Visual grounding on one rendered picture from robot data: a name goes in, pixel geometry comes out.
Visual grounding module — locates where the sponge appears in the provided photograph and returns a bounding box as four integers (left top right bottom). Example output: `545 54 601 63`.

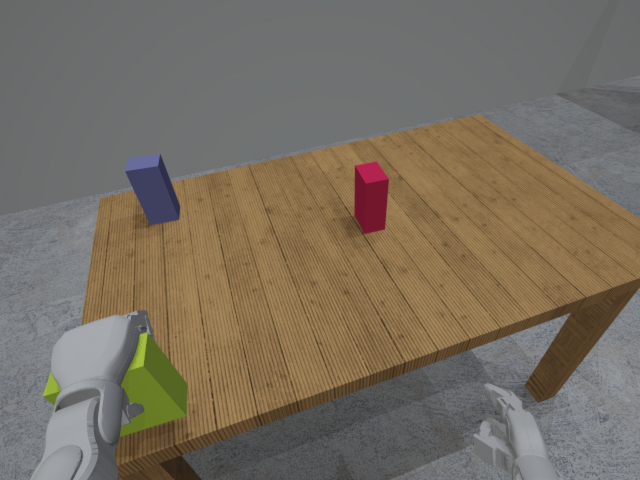
43 332 187 437

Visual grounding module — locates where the robot right hand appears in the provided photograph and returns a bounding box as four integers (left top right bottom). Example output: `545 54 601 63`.
473 383 550 475

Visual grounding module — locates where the right robot forearm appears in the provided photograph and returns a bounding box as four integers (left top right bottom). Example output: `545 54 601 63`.
512 455 564 480

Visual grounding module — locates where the table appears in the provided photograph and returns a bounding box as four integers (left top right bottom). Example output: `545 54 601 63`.
81 114 640 480

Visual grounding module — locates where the robot left hand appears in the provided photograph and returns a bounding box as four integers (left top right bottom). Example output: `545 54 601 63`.
51 310 155 426

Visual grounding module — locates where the left robot forearm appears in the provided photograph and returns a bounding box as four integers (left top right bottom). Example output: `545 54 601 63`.
30 380 124 480

